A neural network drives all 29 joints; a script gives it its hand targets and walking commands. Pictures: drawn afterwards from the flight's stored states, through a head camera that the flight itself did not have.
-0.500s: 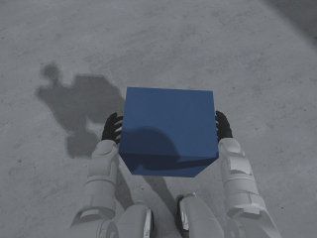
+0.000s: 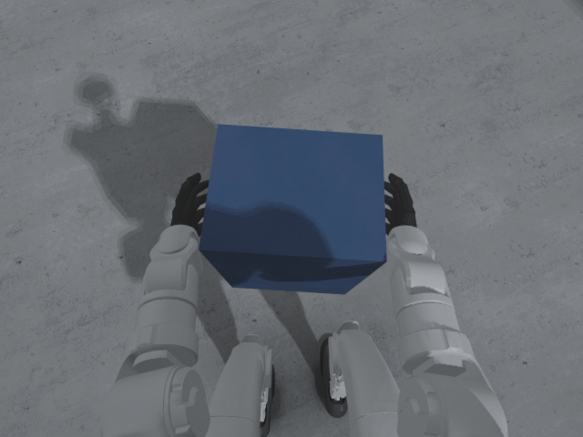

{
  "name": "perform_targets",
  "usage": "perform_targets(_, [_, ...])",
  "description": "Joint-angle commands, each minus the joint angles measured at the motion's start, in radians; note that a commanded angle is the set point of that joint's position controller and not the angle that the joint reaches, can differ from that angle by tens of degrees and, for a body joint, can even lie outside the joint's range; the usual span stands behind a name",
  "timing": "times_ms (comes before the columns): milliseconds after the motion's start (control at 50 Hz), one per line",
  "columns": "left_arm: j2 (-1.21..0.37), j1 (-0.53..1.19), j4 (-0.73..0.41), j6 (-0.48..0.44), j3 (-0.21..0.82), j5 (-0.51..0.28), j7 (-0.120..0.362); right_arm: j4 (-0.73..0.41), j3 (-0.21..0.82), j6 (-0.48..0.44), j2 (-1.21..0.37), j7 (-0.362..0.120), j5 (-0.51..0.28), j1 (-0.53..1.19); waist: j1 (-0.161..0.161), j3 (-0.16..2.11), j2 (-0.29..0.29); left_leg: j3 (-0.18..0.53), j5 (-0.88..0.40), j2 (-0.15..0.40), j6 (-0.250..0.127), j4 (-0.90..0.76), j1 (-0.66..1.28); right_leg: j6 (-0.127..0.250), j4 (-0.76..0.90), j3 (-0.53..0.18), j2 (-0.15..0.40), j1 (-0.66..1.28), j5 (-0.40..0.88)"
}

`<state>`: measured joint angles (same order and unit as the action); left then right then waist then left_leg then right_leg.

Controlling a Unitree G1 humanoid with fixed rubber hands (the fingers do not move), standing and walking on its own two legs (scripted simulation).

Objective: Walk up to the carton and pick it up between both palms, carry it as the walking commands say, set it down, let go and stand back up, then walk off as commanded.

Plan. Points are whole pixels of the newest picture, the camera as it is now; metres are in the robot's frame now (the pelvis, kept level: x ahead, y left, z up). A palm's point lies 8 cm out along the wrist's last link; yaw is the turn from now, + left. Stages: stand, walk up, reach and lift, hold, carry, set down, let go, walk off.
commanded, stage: set down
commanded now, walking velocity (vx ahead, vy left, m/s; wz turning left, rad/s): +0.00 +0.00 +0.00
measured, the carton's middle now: (293, 225) +0.40 +0.01 -0.11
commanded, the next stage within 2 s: none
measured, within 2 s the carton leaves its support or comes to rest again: neither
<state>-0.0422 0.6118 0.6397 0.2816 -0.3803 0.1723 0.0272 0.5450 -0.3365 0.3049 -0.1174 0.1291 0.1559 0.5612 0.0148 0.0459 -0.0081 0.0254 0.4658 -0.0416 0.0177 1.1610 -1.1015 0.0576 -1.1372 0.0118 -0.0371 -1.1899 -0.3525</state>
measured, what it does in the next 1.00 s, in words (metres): lowers itself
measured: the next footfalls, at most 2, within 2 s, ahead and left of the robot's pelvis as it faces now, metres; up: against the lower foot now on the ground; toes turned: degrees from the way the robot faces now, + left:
none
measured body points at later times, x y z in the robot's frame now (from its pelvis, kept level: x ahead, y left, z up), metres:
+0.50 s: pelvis -0.01 +0.03 -0.07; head +0.20 +0.01 +0.32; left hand +0.42 +0.17 -0.15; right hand +0.41 -0.14 -0.15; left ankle +0.04 +0.13 -0.63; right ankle +0.09 -0.08 -0.63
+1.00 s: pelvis -0.07 +0.02 -0.15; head +0.28 +0.01 +0.11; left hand +0.46 +0.15 -0.30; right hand +0.44 -0.16 -0.30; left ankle +0.04 +0.13 -0.63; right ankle +0.09 -0.08 -0.63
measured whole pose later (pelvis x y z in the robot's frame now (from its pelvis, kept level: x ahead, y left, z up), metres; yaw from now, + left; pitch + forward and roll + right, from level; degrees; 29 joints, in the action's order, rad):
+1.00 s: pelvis -0.07 +0.02 -0.15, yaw +0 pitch +25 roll +2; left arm 0.16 1.18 0.51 0.39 -0.24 -0.05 -0.13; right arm 0.45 -0.30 0.40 0.14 0.16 -0.04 1.14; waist -0.03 -0.53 0.02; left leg -0.04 0.56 -0.06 -0.01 1.77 -1.63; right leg 0.02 -1.70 -0.02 -0.03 -1.73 -0.40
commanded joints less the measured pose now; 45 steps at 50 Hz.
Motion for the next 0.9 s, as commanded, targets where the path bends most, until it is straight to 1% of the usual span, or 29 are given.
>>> perform_targets(0, [-0.926,0.743,-0.154,-0.075,0.605,-0.157,0.244,-0.108,0.711,-0.037,-1.061,-0.222,-0.152,0.725,0.008,1.067,0.077,0.021,-0.214,-0.116,-0.061,-0.058,-0.028,-0.08,0.061,-0.173,-0.063,0.777,0.304])
perform_targets(20, [-0.932,0.706,-0.144,-0.069,0.6,-0.158,0.235,-0.056,0.704,-0.029,-1.068,-0.219,-0.162,0.681,0.026,1.083,0.058,0.012,-0.245,-0.122,-0.053,-0.053,-0.029,-0.087,0.049,-0.167,-0.069,0.754,0.346])
perform_targets(40, [-0.938,0.791,-0.205,-0.081,0.635,-0.189,0.235,-0.171,0.74,-0.041,-1.033,-0.205,-0.15,0.757,-0.028,1.149,0.093,0.019,-0.206,-0.125,-0.048,-0.019,-0.078,-0.076,0.035,-0.192,-0.07,0.823,0.324])
perform_targets(60, [-0.93,0.734,-0.211,-0.075,0.627,-0.189,0.221,-0.182,0.756,-0.043,-1.026,-0.213,-0.179,0.78,0.016,1.174,0.055,0.014,-0.245,-0.131,-0.048,-0.001,-0.037,-0.081,-0.013,-0.171,-0.063,0.754,0.361])
perform_targets(100, [-0.982,0.728,-0.194,-0.064,0.649,-0.21,0.203,-0.203,0.754,-0.052,-0.994,-0.22,-0.189,0.819,0.017,1.277,0.011,0.034,-0.313,-0.129,-0.029,-0.007,0.055,-0.077,-0.054,-0.133,-0.079,0.693,0.382])
perform_targets(160, [-0.902,0.823,-0.243,-0.059,0.686,-0.212,0.18,-0.177,0.76,-0.032,-0.975,-0.221,-0.204,0.827,0.007,1.251,0.039,0.016,-0.212,-0.119,-0.035,0.037,-0.003,-0.076,-0.062,-0.13,-0.089,0.613,0.251])
perform_targets(180, [-0.895,0.735,-0.166,-0.044,0.65,-0.197,0.169,-0.132,0.747,-0.021,-0.979,-0.22,-0.21,0.809,0.052,1.21,0.047,0.014,-0.223,-0.12,-0.04,0.035,0.026,-0.093,-0.075,-0.113,-0.092,0.567,0.254])
perform_targets(260, [-0.945,0.784,-0.081,-0.021,0.596,-0.168,0.163,-0.018,0.657,-0.012,-0.909,-0.236,-0.151,0.796,-0.004,1.052,0.001,0.012,-0.14,-0.117,-0.024,0.058,-0.111,-0.068,-0.085,-0.12,-0.094,0.464,0.157])
perform_targets(280, [-0.986,0.726,-0.068,-0.025,0.604,-0.175,0.168,-0.039,0.662,-0.013,-0.952,-0.241,-0.153,0.807,0.01,1.117,0.048,0.011,-0.194,-0.123,-0.021,0.06,-0.028,-0.084,-0.1,-0.066,-0.106,0.421,0.2])
perform_targets(300, [-1.01,0.726,-0.106,-0.037,0.621,-0.204,0.169,-0.126,0.678,-0.037,-0.949,-0.235,-0.154,0.829,-0.036,1.26,0.059,0.027,-0.246,-0.122,-0.02,0.091,-0.013,-0.077,-0.13,-0.076,-0.107,0.493,0.261])
perform_targets(380, [-0.944,0.8,-0.204,-0.057,0.667,-0.238,0.147,-0.163,0.712,-0.061,-0.939,-0.233,-0.207,0.897,-0.032,1.384,0.033,0.005,-0.348,-0.136,-0.014,0.15,-0.039,-0.083,-0.19,-0.08,-0.11,0.49,0.414])
perform_targets(400, [-0.984,0.83,-0.184,-0.061,0.691,-0.262,0.128,-0.134,0.68,-0.063,-0.897,-0.226,-0.168,0.871,-0.075,1.348,0.049,0.033,-0.322,-0.142,-0.01,0.146,-0.05,-0.074,-0.233,-0.056,-0.12,0.426,0.375])
perform_targets(420, [-0.946,0.875,-0.235,-0.063,0.68,-0.244,0.117,-0.062,0.665,-0.053,-0.91,-0.233,-0.176,0.839,-0.032,1.305,0.003,0.014,-0.311,-0.14,-0.001,0.158,-0.031,-0.071,-0.215,-0.065,-0.122,0.367,0.329])
perform_targets(440, [-0.946,0.861,-0.173,-0.05,0.692,-0.238,0.104,-0.029,0.618,-0.054,-0.896,-0.231,-0.164,0.814,-0.062,1.193,0.017,0.048,-0.259,-0.127,0.001,0.134,-0.006,-0.076,-0.219,-0.034,-0.124,0.228,0.235])
perform_targets(460, [-0.937,0.819,-0.091,-0.038,0.627,-0.203,0.108,0.053,0.557,-0.043,-0.851,-0.25,-0.141,0.79,-0.045,1.013,-0.02,0.039,-0.207,-0.123,0.006,0.113,-0.05,-0.071,-0.203,-0.029,-0.11,0.157,0.174])
perform_targets(480, [-0.975,0.806,-0.044,-0.035,0.634,-0.204,0.099,0.097,0.531,-0.05,-0.813,-0.259,-0.112,0.762,-0.085,0.96,-0.021,0.071,-0.246,-0.109,0.027,0.097,-0.021,-0.058,-0.214,-0.013,-0.122,0.076,0.153])
perform_targets(500, [-0.943,0.864,-0.083,-0.043,0.632,-0.208,0.098,0.06,0.542,-0.056,-0.844,-0.268,-0.143,0.874,-0.053,1.032,-0.002,0.049,-0.204,-0.121,0.011,0.121,-0.042,-0.067,-0.22,-0.028,-0.12,0.103,0.164])
perform_targets(540, [-0.959,0.894,-0.132,-0.059,0.668,-0.233,0.073,0.028,0.561,-0.067,-0.84,-0.276,-0.142,0.848,-0.071,1.158,0.003,0.06,-0.269,-0.126,0.018,0.156,0.045,-0.068,-0.261,0.0,-0.128,0.095,0.187])
perform_targets(560, [-0.988,0.947,-0.202,-0.059,0.693,-0.251,0.075,-0.105,0.602,-0.082,-0.807,-0.271,-0.18,0.989,-0.07,1.327,-0.069,0.036,-0.279,-0.134,0.022,0.198,0.052,-0.062,-0.293,-0.007,-0.128,0.146,0.217])
perform_targets(600, [-0.944,0.914,-0.141,-0.054,0.671,-0.226,0.05,-0.061,0.607,-0.072,-0.834,-0.274,-0.227,1.017,-0.001,1.293,-0.052,0.054,-0.305,-0.116,0.009,0.201,0.04,-0.073,-0.316,-0.018,-0.128,0.096,0.212])
perform_targets(620, [-0.97,0.947,-0.152,-0.053,0.673,-0.248,0.057,-0.118,0.613,-0.079,-0.75,-0.27,-0.205,1.068,-0.046,1.329,-0.037,0.038,-0.323,-0.128,0.014,0.231,0.015,-0.064,-0.323,-0.014,-0.121,0.126,0.238])
perform_targets(640, [-0.97,0.929,-0.134,-0.054,0.654,-0.235,0.042,-0.126,0.616,-0.087,-0.757,-0.266,-0.237,1.1,-0.013,1.36,-0.075,0.023,-0.286,-0.135,0.0,0.249,0.042,-0.063,-0.326,-0.028,-0.121,0.072,0.179])
perform_targets(680, [-0.884,1.132,-0.376,-0.077,0.71,-0.309,0.029,-0.224,0.673,-0.078,-0.804,-0.259,-0.28,1.124,-0.018,1.557,0.007,0.01,-0.332,-0.138,0.001,0.299,0.08,-0.067,-0.345,-0.023,-0.135,0.199,0.269])
perform_targets(700, [-0.878,1.059,-0.169,-0.041,0.641,-0.259,0.027,-0.136,0.605,-0.063,-0.712,-0.253,-0.238,1.164,-0.036,1.447,-0.003,0.01,-0.258,-0.141,0.0,0.278,0.017,-0.068,-0.348,-0.002,-0.124,0.127,0.201])
perform_targets(740, [-0.829,1.149,-0.323,-0.038,0.719,-0.279,0.02,-0.132,0.598,-0.032,-0.731,-0.251,-0.239,1.127,-0.069,1.566,0.0,0.014,-0.218,-0.13,-0.001,0.283,0.091,-0.074,-0.376,0.019,-0.123,0.179,0.166])
perform_targets(780, [-0.789,1.177,-0.304,-0.022,0.669,-0.286,0.018,-0.177,0.641,-0.008,-0.713,-0.225,-0.242,1.15,-0.04,1.701,0.061,-0.022,-0.228,-0.127,0.002,0.338,0.069,-0.083,-0.373,0.002,-0.119,0.308,0.176])
perform_targets(820, [-0.753,1.193,-0.327,0.002,0.673,-0.295,0.023,-0.245,0.674,0.012,-0.672,-0.199,-0.274,1.237,-0.028,1.872,0.037,-0.029,-0.218,-0.128,-0.016,0.354,0.047,-0.081,-0.41,-0.003,-0.109,0.453,0.224])
perform_targets(840, [-0.672,1.293,-0.38,0.016,0.691,-0.334,0.026,-0.329,0.706,0.034,-0.651,-0.18,-0.301,1.282,-0.043,2.001,0.127,-0.059,-0.219,-0.125,-0.027,0.388,0.04,-0.087,-0.406,-0.026,-0.099,0.571,0.24])
perform_targets(880, [-0.634,1.326,-0.413,0.049,0.716,-0.345,-0.002,-0.356,0.671,0.057,-0.586,-0.137,-0.315,1.291,-0.053,2.083,0.041,-0.037,-0.225,-0.101,-0.012,0.379,0.147,-0.076,-0.431,-0.003,-0.099,0.542,0.197])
